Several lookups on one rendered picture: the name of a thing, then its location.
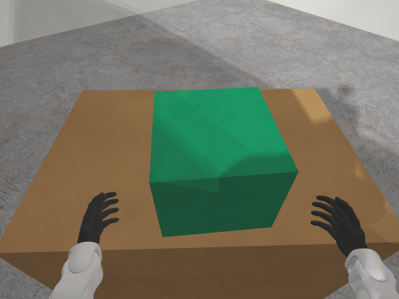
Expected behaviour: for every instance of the carton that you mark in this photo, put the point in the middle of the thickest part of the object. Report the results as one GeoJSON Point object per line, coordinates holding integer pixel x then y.
{"type": "Point", "coordinates": [218, 161]}

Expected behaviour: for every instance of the left robot forearm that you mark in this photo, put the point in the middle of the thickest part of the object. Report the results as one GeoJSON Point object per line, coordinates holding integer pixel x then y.
{"type": "Point", "coordinates": [81, 273]}

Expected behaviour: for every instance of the right robot forearm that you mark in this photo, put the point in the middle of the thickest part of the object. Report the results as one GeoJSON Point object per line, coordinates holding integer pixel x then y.
{"type": "Point", "coordinates": [369, 277]}

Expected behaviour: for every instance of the robot right hand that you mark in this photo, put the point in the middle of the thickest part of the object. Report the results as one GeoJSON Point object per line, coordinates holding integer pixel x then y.
{"type": "Point", "coordinates": [345, 227]}

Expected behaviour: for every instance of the robot left hand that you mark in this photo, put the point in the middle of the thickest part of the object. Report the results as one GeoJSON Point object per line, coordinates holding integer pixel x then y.
{"type": "Point", "coordinates": [93, 224]}

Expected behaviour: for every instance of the pedestal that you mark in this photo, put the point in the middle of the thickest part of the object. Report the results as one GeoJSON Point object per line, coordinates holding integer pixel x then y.
{"type": "Point", "coordinates": [105, 146]}

